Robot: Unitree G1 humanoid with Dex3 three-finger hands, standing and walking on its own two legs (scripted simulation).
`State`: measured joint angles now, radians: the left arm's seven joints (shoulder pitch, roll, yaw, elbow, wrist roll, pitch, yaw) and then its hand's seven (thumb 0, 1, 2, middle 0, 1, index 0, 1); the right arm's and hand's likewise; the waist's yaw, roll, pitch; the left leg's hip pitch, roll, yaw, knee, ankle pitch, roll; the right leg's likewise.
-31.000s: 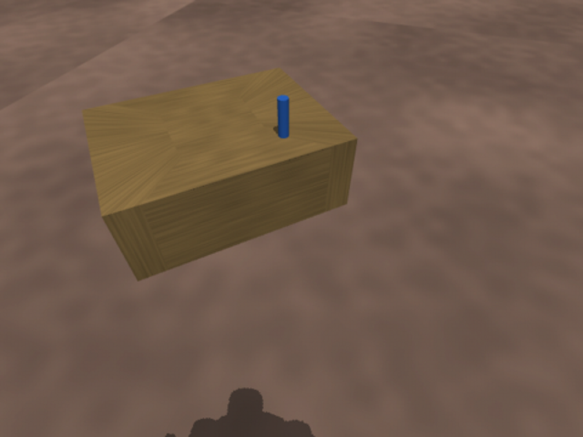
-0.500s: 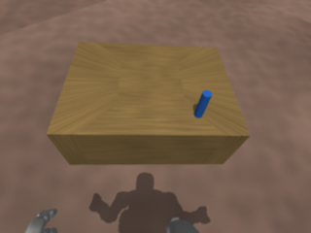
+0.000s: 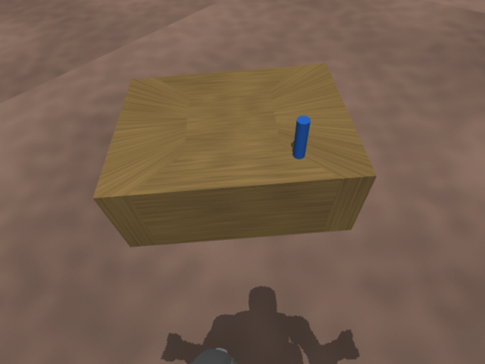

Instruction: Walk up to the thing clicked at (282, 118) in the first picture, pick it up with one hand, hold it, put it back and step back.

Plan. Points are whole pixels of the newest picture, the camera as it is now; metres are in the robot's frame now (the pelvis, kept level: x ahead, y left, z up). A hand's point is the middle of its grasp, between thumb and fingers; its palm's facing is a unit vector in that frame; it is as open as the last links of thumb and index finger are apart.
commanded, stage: step back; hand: right
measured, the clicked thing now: (301, 138) +0.90 -0.15 -0.29
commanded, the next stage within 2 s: stand in 1.74 s
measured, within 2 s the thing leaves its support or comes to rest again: neither
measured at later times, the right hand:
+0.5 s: hand out of the picture -0.02 -0.31 -0.13, palm faces -0.11 +0.87 -0.48, open 7.4 cm
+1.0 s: hand out of the picture -0.22 -0.32 -0.15, palm faces -0.15 +0.92 -0.36, open 7.4 cm
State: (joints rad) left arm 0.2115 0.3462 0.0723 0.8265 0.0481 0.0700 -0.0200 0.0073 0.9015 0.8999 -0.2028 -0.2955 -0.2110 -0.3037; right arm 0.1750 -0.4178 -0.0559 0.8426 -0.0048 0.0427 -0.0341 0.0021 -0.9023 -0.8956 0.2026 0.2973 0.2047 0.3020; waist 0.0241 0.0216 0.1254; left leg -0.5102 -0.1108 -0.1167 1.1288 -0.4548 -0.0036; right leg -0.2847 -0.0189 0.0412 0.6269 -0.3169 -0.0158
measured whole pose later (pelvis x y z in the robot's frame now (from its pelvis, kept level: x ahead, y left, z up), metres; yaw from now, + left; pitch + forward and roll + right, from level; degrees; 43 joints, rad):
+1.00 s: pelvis -0.29 -0.06 +0.00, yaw +8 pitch -3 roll +1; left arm 0.23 0.41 0.07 0.94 0.04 0.03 -0.01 0.01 0.90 0.90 -0.20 -0.30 -0.21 -0.30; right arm 0.30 -0.35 -0.05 0.98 -0.05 0.00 0.02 0.00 -0.90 -0.90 0.20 0.30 0.21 0.30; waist 0.00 -0.03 0.05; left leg -0.20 -0.04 -0.03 0.59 -0.35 0.04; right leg -0.40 -0.04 0.00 0.88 -0.47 -0.01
